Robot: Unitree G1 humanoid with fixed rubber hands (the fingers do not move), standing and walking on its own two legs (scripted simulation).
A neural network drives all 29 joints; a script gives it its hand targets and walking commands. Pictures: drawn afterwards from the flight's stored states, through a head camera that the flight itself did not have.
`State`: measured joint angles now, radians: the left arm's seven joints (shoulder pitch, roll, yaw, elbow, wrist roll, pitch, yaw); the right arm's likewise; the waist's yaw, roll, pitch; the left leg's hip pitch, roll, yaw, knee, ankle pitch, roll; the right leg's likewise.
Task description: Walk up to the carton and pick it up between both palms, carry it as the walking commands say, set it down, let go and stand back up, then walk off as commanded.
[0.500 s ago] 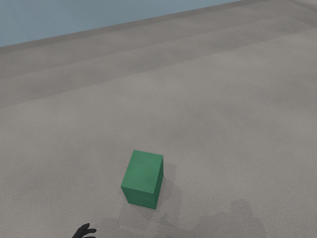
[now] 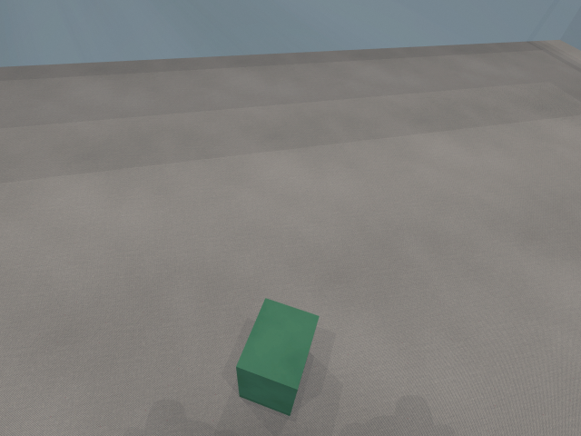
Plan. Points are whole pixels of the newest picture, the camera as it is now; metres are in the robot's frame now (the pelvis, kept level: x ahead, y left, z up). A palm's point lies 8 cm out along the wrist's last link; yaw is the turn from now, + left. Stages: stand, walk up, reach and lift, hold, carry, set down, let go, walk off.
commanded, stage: walk up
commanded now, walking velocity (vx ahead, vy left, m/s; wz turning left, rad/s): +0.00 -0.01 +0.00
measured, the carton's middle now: (277, 357) +0.48 +0.02 -0.64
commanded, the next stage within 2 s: none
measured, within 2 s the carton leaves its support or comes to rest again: neither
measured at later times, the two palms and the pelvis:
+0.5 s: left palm out of the picture -0.02 +0.21 -0.14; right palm out of the picture +0.00 -0.22 -0.15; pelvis +0.00 +0.00 +0.00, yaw +0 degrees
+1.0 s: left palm out of the picture +0.07 +0.36 -0.15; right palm out of the picture +0.07 -0.14 -0.12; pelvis +0.04 +0.11 +0.00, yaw -9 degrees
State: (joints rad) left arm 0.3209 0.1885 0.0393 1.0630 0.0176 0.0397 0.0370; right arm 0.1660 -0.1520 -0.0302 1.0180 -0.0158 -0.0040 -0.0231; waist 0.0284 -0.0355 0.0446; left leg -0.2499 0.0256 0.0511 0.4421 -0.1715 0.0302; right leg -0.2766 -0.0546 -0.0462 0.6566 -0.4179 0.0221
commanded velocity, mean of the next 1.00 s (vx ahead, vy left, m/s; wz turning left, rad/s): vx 0.02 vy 0.07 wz -0.11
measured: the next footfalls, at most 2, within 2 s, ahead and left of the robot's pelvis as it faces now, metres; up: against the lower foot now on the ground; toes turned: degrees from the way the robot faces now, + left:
right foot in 0.24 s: +0.02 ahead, -0.12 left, +0.00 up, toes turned -3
left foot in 0.84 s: +0.12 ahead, +0.22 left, +0.00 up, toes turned -2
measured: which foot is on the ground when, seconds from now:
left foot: down 0.00-0.52, up 0.54-0.82, down 0.84-1.00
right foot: up 0.00-0.22, down 0.24-0.84, up 0.86-1.00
